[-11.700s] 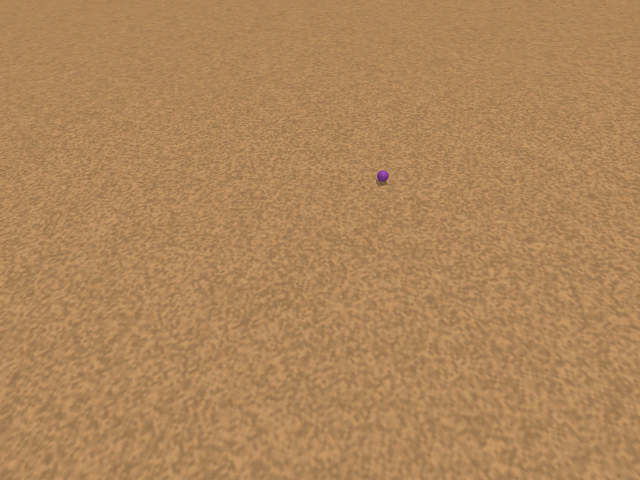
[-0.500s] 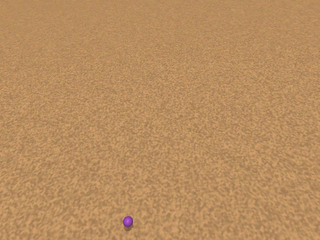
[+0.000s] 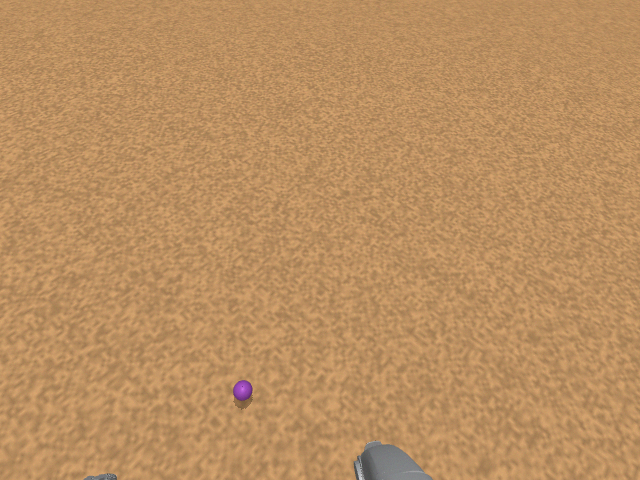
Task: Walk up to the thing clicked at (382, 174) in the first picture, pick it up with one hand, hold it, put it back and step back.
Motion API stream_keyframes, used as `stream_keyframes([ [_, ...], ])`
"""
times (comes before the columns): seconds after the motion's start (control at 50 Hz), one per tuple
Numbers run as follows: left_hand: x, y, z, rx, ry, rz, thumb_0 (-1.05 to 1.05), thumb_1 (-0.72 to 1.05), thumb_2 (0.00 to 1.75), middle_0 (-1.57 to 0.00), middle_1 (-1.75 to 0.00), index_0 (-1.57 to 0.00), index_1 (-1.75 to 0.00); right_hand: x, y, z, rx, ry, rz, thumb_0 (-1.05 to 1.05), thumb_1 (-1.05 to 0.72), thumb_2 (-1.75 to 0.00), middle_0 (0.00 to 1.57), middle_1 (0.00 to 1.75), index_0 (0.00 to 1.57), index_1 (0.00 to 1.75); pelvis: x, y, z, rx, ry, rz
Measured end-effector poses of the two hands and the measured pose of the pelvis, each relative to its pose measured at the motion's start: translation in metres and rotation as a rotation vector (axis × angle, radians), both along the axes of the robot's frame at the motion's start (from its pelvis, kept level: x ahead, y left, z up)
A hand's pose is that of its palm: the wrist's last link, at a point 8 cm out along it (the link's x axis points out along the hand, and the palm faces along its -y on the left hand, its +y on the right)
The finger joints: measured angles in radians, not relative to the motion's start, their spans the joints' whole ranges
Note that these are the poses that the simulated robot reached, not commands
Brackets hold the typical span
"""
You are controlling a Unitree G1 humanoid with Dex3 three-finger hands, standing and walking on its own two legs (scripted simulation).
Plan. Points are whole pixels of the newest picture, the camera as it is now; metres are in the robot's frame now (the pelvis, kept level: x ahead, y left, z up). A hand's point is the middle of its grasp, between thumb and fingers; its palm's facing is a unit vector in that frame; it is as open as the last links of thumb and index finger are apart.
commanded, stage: walk up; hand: left
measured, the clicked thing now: (242, 390) +0.44 +0.21 -0.74
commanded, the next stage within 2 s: stand in 1.64 s
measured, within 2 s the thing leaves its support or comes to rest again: neither
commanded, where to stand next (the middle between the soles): +0.06 -0.03 m, yaw +1 degrees
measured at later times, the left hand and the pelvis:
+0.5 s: hand (178, 465) +0.17 +0.20 -0.13, palm faces -0.05 -0.91 -0.41, open 7.4 cm; pelvis +0.04 -0.05 +0.00, yaw -1 degrees
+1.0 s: hand out of the picture +0.07 +0.26 -0.18, palm faces -0.09 -0.93 -0.35, open 7.4 cm; pelvis +0.02 -0.02 -0.01, yaw -3 degrees
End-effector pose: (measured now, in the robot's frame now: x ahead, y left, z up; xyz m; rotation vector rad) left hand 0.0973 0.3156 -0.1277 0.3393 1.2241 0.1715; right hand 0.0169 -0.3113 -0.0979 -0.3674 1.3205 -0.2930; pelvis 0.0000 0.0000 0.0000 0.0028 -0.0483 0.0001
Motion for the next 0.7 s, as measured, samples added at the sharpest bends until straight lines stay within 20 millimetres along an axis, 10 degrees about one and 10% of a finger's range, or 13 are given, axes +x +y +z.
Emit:
stream_keyframes([
  [0.12, -0.01, -0.007, 0.003, -0.026, 0.059, -0.036, 0.01, 0.91, 0.89, -0.21, -0.3, -0.2, -0.3, -0.02, -0.022, 0.02, -0.045, -0.062, -0.05, 0.0, -0.9, -0.9, 0.21, 0.3, 0.21, 0.3, 0.01, -0.011, 0.005, -0.004, -0.015, -0.047],
  [0.24, 0.026, -0.034, 0.015, -0.004, -0.008, -0.098, 0.01, 0.91, 0.89, -0.21, -0.3, -0.2, -0.3, -0.025, -0.062, 0.015, -0.041, -0.045, -0.067, 0.0, -0.9, -0.9, 0.21, 0.3, 0.21, 0.3, 0.027, -0.036, 0.001, -0.007, -0.014, -0.074],
  [0.44, 0.062, -0.077, 0.036, 0.038, -0.16, -0.093, 0.0, 0.91, 0.89, -0.21, -0.3, -0.2, -0.3, 0.034, -0.067, -0.025, 0.059, -0.047, -0.02, 0.01, -0.9, -0.9, 0.2, 0.3, 0.2, 0.3, 0.043, -0.055, -0.003, -0.024, -0.018, -0.037],
  [0.7, 0.054, -0.008, 0.009, 0.107, -0.152, -0.024, 0.0, 0.9, 0.89, -0.21, -0.31, -0.2, -0.3, 0.082, -0.024, -0.036, 0.032, -0.093, 0.085, 0.0, -0.9, -0.9, 0.21, 0.3, 0.2, 0.3, 0.028, -0.013, -0.028, 0.012, 0.003, 0.015],
])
